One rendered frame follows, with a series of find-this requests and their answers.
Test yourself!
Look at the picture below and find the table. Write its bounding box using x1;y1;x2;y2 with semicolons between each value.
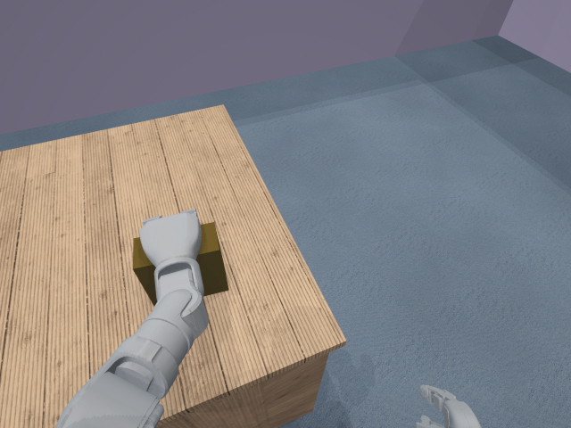
0;104;346;428

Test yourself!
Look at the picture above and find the robot left upper arm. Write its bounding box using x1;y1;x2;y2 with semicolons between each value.
62;372;164;428

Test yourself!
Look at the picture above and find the sponge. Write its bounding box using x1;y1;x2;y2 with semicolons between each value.
133;222;229;306

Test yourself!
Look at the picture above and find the left robot forearm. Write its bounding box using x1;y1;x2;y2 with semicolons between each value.
55;257;209;428

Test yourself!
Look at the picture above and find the robot right hand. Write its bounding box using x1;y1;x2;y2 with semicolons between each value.
416;385;482;428

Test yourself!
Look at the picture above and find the robot left hand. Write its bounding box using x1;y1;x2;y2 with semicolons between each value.
139;209;202;268

